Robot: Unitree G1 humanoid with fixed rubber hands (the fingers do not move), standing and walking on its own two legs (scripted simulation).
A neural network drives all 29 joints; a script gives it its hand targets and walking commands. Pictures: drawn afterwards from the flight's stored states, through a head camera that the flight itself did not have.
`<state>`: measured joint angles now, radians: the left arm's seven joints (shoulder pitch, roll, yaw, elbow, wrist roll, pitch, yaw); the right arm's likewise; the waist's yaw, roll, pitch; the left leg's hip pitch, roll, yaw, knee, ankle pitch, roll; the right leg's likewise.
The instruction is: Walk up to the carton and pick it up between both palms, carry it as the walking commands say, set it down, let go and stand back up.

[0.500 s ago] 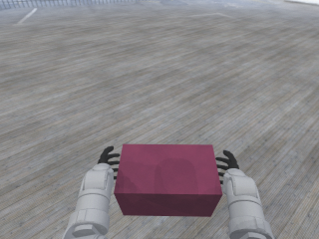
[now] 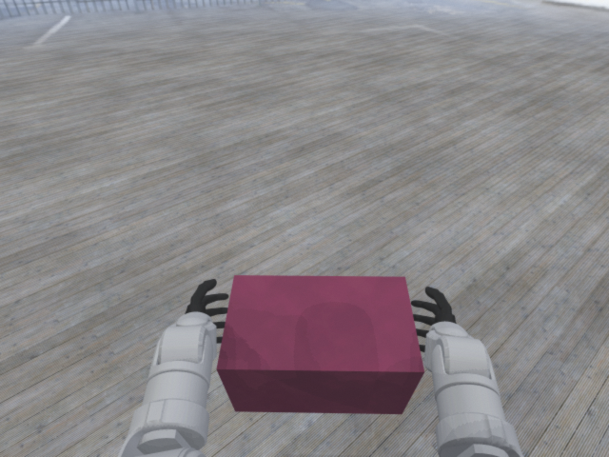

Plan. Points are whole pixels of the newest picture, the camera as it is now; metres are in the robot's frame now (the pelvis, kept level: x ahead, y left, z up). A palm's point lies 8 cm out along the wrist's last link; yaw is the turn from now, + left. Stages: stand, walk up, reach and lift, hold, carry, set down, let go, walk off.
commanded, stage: hold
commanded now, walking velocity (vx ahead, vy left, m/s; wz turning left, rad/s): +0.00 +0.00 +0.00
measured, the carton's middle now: (318, 345) +0.33 +0.00 -0.03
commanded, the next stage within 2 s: carry in 0.28 s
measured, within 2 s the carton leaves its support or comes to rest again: neither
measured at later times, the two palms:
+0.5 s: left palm (183, 315) +0.30 +0.19 +0.07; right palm (439, 321) +0.29 -0.15 +0.08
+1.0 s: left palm (4, 388) +0.19 +0.37 +0.07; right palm (290, 322) +0.28 +0.04 +0.08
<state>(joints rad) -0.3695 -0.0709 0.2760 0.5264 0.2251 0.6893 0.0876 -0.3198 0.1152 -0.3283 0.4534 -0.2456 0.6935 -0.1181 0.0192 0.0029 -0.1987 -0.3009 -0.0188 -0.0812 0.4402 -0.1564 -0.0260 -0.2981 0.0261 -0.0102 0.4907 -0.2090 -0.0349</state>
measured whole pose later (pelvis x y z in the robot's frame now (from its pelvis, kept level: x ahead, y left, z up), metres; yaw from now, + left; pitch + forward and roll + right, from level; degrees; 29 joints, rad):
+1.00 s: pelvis -0.02 +0.14 -0.02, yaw +15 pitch +2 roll -2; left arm -0.21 -0.14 0.15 -0.27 0.18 1.25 0.15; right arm -0.20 0.14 -0.24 -0.31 -0.14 1.26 -0.15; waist 0.01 -0.01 -0.13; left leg -0.48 -0.07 -0.01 0.73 -0.28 0.08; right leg -0.40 -0.17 -0.08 0.87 -0.53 0.11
